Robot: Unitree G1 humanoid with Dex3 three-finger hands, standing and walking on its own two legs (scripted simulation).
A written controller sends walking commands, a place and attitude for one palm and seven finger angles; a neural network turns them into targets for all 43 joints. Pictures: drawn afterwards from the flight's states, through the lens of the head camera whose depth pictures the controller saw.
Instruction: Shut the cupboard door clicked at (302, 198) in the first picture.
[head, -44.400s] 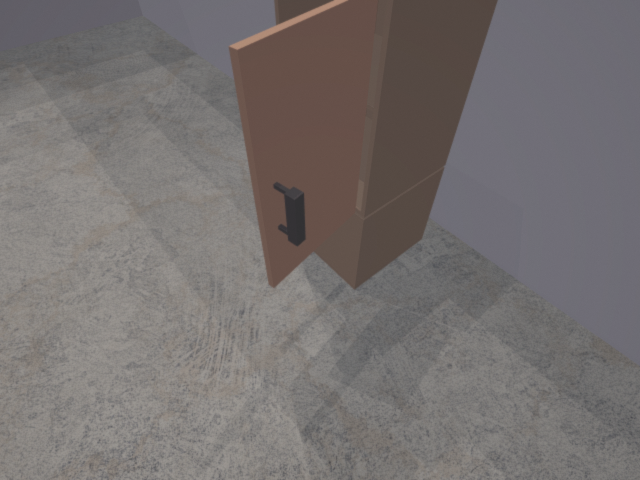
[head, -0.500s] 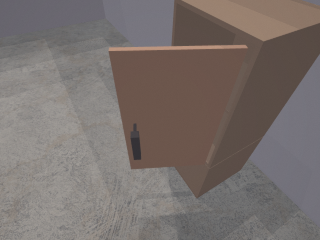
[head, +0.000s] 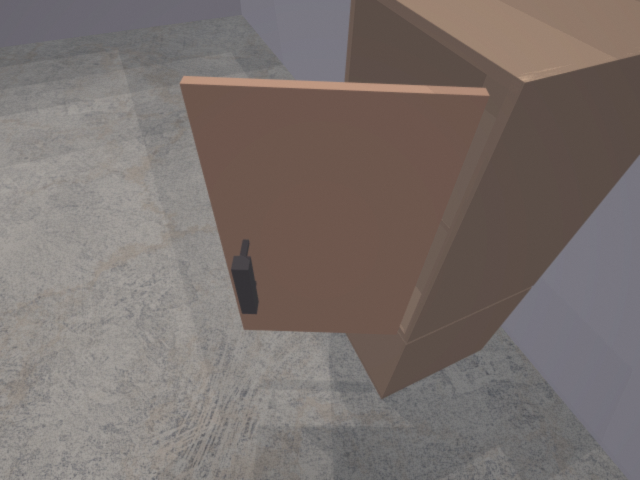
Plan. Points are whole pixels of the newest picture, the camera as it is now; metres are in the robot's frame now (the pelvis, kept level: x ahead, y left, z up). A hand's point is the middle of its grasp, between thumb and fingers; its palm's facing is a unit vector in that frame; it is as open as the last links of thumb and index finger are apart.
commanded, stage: shuffle to correct the standing spot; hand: left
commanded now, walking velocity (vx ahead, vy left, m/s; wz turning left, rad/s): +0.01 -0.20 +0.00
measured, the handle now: (247, 276) +0.45 +0.15 -0.09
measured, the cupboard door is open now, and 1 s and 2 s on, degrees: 64 64 64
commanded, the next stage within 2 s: come to a stop and stand still in 0.08 s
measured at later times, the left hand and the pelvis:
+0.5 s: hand out of the picture +0.01 +0.13 -0.17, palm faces +0.12 -0.97 -0.19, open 7.3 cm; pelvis +0.00 -0.06 +0.01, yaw +4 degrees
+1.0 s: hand out of the picture -0.01 +0.05 -0.17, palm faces +0.10 -0.98 -0.16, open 7.3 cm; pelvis +0.01 -0.12 +0.01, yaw +4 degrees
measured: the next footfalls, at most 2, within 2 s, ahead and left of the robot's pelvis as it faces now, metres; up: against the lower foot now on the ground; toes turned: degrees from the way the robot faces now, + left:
left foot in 0.24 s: +0.04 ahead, +0.05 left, +0.00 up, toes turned +9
right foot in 0.54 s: +0.02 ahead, -0.25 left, +0.00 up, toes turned +5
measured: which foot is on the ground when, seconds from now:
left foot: up 0.00-0.22, down 0.24-1.00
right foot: down 0.00-0.24, up 0.26-0.52, down 0.54-1.00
